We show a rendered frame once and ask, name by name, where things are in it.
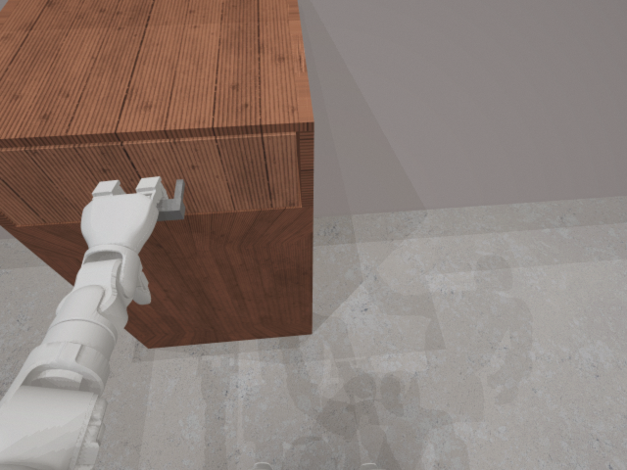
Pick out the left robot hand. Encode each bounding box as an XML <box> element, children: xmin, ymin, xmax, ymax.
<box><xmin>81</xmin><ymin>176</ymin><xmax>169</xmax><ymax>305</ymax></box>

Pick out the drawer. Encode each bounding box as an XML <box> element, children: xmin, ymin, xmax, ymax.
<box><xmin>0</xmin><ymin>132</ymin><xmax>299</xmax><ymax>225</ymax></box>

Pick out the handle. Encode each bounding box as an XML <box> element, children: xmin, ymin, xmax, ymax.
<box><xmin>156</xmin><ymin>179</ymin><xmax>185</xmax><ymax>221</ymax></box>

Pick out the cabinet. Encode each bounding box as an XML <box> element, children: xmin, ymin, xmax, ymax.
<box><xmin>0</xmin><ymin>0</ymin><xmax>314</xmax><ymax>349</ymax></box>

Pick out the left robot upper arm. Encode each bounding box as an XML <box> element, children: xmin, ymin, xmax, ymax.
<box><xmin>0</xmin><ymin>385</ymin><xmax>108</xmax><ymax>470</ymax></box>

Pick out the robot left forearm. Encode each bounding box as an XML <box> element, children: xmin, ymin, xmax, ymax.
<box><xmin>0</xmin><ymin>244</ymin><xmax>140</xmax><ymax>417</ymax></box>

